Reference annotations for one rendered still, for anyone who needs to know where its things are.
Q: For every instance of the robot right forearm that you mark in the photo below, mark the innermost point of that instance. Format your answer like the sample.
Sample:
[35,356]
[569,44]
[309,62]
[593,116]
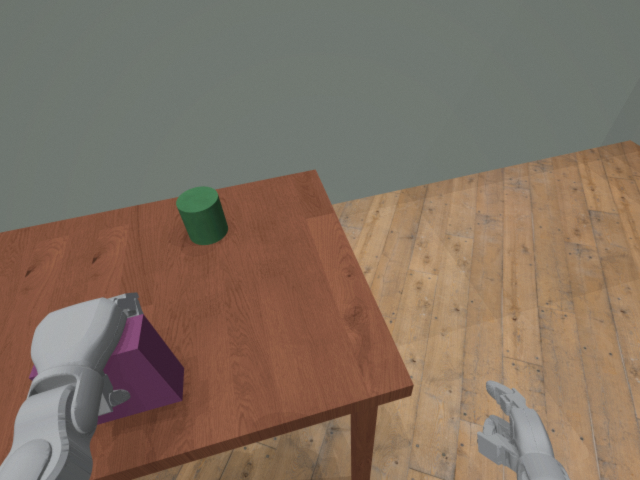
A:
[539,466]

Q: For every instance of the table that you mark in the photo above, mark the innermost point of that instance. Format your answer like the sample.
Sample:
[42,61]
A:
[275,324]

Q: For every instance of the left robot hand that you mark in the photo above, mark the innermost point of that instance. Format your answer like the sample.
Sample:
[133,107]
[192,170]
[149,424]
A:
[86,334]

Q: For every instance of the robot left forearm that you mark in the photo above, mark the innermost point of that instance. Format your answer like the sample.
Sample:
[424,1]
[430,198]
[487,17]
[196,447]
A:
[54,426]

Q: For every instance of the right robot hand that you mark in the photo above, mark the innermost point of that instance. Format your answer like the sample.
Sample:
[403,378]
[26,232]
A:
[503,442]

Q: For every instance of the sponge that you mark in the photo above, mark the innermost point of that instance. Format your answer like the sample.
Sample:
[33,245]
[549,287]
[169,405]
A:
[143,365]

